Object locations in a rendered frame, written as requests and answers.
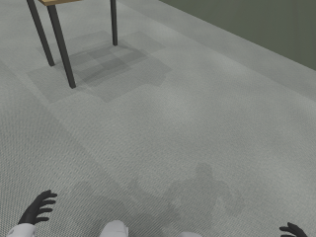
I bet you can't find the table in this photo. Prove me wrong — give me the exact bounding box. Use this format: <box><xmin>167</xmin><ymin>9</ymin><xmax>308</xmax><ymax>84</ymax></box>
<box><xmin>27</xmin><ymin>0</ymin><xmax>118</xmax><ymax>89</ymax></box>

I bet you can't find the robot right hand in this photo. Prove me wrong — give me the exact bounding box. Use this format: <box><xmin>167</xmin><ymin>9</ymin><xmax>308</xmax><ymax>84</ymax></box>
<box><xmin>279</xmin><ymin>222</ymin><xmax>308</xmax><ymax>237</ymax></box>

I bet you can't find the left robot forearm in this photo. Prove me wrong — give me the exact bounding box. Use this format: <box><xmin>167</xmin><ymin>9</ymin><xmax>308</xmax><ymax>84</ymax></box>
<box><xmin>6</xmin><ymin>223</ymin><xmax>37</xmax><ymax>237</ymax></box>

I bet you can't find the robot left hand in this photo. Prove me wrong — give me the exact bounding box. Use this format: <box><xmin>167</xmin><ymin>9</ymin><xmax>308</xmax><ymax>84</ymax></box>
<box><xmin>17</xmin><ymin>190</ymin><xmax>57</xmax><ymax>225</ymax></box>

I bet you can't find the left robot thigh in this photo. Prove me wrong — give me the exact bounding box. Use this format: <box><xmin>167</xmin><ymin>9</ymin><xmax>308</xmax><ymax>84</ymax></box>
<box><xmin>99</xmin><ymin>221</ymin><xmax>128</xmax><ymax>237</ymax></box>

